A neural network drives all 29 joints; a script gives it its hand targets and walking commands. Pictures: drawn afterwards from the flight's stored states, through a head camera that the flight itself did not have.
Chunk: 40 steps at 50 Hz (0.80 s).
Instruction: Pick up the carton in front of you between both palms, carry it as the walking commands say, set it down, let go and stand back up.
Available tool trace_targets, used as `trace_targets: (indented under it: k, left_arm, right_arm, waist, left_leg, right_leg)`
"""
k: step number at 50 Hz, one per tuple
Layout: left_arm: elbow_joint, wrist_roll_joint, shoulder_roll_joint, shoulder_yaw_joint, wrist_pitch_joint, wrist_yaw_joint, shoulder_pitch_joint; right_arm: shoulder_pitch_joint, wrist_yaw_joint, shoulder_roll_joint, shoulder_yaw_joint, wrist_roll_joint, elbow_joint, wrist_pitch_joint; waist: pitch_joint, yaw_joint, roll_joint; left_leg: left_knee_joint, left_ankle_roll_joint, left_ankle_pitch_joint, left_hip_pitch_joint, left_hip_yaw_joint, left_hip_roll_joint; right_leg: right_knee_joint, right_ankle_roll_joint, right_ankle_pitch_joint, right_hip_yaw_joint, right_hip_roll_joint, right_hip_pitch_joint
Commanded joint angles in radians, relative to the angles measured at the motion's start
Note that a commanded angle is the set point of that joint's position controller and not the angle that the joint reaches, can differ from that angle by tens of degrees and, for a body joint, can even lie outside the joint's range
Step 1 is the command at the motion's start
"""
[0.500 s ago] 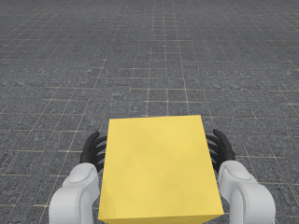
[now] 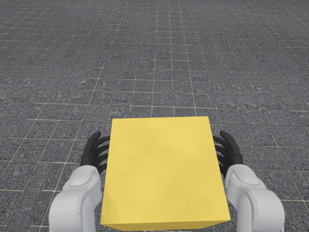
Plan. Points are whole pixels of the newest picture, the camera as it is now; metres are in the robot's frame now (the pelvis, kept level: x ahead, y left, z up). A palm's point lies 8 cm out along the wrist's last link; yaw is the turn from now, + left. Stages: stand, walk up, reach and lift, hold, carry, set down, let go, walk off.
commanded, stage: carry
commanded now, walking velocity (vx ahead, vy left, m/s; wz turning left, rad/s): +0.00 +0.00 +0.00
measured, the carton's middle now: (161, 179) +0.23 +0.00 +0.03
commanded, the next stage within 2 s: hold in 1.58 s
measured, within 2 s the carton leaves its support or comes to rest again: neither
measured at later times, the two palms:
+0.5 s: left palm (99, 129) +0.34 +0.16 +0.09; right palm (214, 126) +0.35 -0.14 +0.09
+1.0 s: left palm (96, 140) +0.33 +0.17 +0.06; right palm (208, 137) +0.33 -0.13 +0.06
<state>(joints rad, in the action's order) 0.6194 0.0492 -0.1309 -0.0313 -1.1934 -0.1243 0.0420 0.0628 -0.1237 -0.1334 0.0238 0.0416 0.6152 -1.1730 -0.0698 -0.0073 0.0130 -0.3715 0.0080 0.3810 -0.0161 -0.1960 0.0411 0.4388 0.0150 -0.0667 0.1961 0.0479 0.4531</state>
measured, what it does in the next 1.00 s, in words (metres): steps on the spot: left foot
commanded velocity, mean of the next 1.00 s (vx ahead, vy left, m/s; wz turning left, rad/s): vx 0.00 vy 0.00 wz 0.00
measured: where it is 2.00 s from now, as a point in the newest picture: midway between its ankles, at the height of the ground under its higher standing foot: outside the picture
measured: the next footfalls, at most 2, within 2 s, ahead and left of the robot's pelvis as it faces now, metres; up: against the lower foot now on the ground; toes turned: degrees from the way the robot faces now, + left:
left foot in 0.18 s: +0.04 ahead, +0.12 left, +0.00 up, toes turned +7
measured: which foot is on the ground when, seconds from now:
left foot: down 0.00-0.04, up 0.06-0.16, down 0.18-1.00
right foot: down 0.00-1.00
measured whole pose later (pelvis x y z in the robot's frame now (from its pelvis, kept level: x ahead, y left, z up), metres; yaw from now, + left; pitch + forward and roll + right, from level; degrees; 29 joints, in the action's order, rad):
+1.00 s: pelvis +0.08 +0.01 +0.00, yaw +2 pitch +2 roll +0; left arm 0.23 0.15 -0.13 -0.07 -1.03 -0.05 -0.05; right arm -0.04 -0.07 -0.13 0.06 0.14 0.23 -1.04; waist -0.10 0.00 -0.01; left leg -0.49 0.00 0.38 -0.13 -0.15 0.05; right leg 0.51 -0.03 0.20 0.21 0.07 0.34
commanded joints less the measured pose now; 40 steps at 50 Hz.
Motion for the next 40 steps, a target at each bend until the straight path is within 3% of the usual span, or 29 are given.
trace_targets:
  k: [1,2,3,4,5,6,7,9,10,12,15,20,27,34,40]
  left_arm:
    - [0.042,-0.258,-0.647,0.597,-0.016,0.086,-0.328]
    - [0.021,-0.262,-0.647,0.586,-0.018,0.086,-0.318]
    - [-0.001,-0.262,-0.671,0.583,-0.014,0.089,-0.275]
    - [-0.001,-0.265,-0.708,0.584,-0.009,0.097,-0.280]
    - [-0.001,-0.268,-0.750,0.590,-0.002,0.106,-0.302]
    - [-0.003,-0.271,-0.788,0.594,0.006,0.116,-0.323]
    - [-0.001,-0.274,-0.808,0.599,0.014,0.124,-0.345]
    - [0.006,-0.278,-0.826,0.612,0.024,0.135,-0.358]
    - [0.018,-0.276,-0.822,0.617,0.026,0.139,-0.370]
    - [0.019,-0.273,-0.802,0.621,0.024,0.137,-0.389]
    - [-0.002,-0.267,-0.759,0.608,0.007,0.126,-0.346]
    - [-0.014,-0.261,-0.743,0.604,-0.008,0.115,-0.355]
    - [-0.003,-0.268,-0.774,0.616,-0.002,0.114,-0.387]
    - [-0.065,-0.236,-0.748,0.611,0.013,0.135,-0.367]
    - [-0.170,-0.194,-0.694,0.575,0.079,0.171,-0.423]
  right_arm:
    - [-0.334,0.083,-0.629,-0.571,-0.227,0.050,-0.025]
    - [-0.338,0.080,-0.630,-0.586,-0.240,0.054,-0.037]
    - [-0.337,0.082,-0.641,-0.601,-0.253,0.061,-0.044]
    - [-0.365,0.088,-0.680,-0.621,-0.262,0.064,-0.042]
    - [-0.385,0.096,-0.722,-0.633,-0.267,0.065,-0.035]
    - [-0.416,0.105,-0.765,-0.645,-0.273,0.066,-0.028]
    - [-0.422,0.112,-0.799,-0.650,-0.273,0.056,-0.020]
    - [-0.415,0.120,-0.831,-0.654,-0.267,0.049,-0.006]
    - [-0.414,0.120,-0.834,-0.654,-0.264,0.047,0.000]
    - [-0.419,0.117,-0.804,-0.639,-0.253,0.035,-0.003]
    - [-0.374,0.108,-0.755,-0.616,-0.243,0.015,-0.015]
    - [-0.371,0.104,-0.735,-0.596,-0.240,-0.006,-0.028]
    - [-0.407,0.109,-0.759,-0.605,-0.257,0.012,-0.020]
    - [-0.392,0.133,-0.734,-0.610,-0.233,-0.038,-0.006]
    - [-0.448,0.166,-0.697,-0.581,-0.193,-0.150,0.059]
  waist:
    - [-0.199,0.005,-0.007]
    - [-0.300,-0.006,0.135]
    - [-0.357,-0.013,0.216]
    - [-0.345,-0.010,0.183]
    - [-0.340,-0.002,0.145]
    - [-0.310,0.003,0.138]
    - [-0.314,0.008,0.146]
    - [-0.315,0.009,0.105]
    - [-0.299,0.010,0.060]
    - [-0.255,0.008,-0.010]
    - [-0.264,0.007,-0.016]
    - [-0.261,0.007,-0.031]
    - [-0.244,0.008,-0.045]
    - [-0.217,0.010,-0.032]
    - [-0.172,0.009,-0.029]
  left_leg:
    - [-0.231,0.031,-0.415,-0.182,-0.016,0.106]
    - [-0.347,0.054,-0.079,-0.303,0.046,0.058]
    - [-0.405,0.053,0.183,-0.313,0.078,0.029]
    - [-0.385,0.041,0.242,-0.322,0.118,0.036]
    - [-0.279,0.028,0.246,-0.298,0.138,0.047]
    - [-0.173,0.021,0.209,-0.254,0.131,0.048]
    - [-0.087,0.017,0.097,-0.207,0.113,0.041]
    - [-0.006,0.025,-0.106,-0.124,0.092,0.050]
    - [0.004,0.026,-0.153,-0.143,0.107,0.083]
    - [-0.022,0.032,-0.277,-0.141,0.119,0.125]
    - [-0.075,0.026,-0.445,-0.139,0.111,0.125]
    - [-0.107,0.023,-0.583,-0.131,0.110,0.126]
    - [-0.108,0.013,-0.610,-0.124,0.110,0.133]
    - [-0.087,0.006,-0.511,-0.144,0.113,0.129]
    - [-0.042,-0.008,-0.363,-0.178,0.123,0.125]
  right_leg:
    - [-0.044,-0.008,-0.499,-0.108,0.139,-0.460]
    - [0.030,-0.125,-0.776,-0.279,0.300,-0.647]
    - [-0.037,-0.202,-0.712,-0.356,0.347,-0.647]
    - [-0.082,-0.211,-0.586,-0.353,0.339,-0.612]
    - [-0.117,-0.191,-0.421,-0.316,0.314,-0.571]
    - [-0.128,-0.155,-0.355,-0.275,0.275,-0.514]
    - [-0.127,-0.127,-0.245,-0.233,0.241,-0.488]
    - [-0.115,-0.089,-0.092,-0.163,0.188,-0.420]
    - [-0.098,-0.074,-0.041,-0.126,0.170,-0.413]
    - [-0.029,-0.066,-0.135,-0.106,0.140,-0.379]
    - [0.060,-0.069,-0.334,-0.109,0.138,-0.388]
    - [0.118,-0.069,-0.369,-0.093,0.127,-0.347]
    - [0.126,-0.059,-0.232,-0.087,0.117,-0.314]
    - [0.102,-0.054,-0.175,-0.095,0.124,-0.308]
    - [0.058,-0.051,-0.048,-0.105,0.123,-0.291]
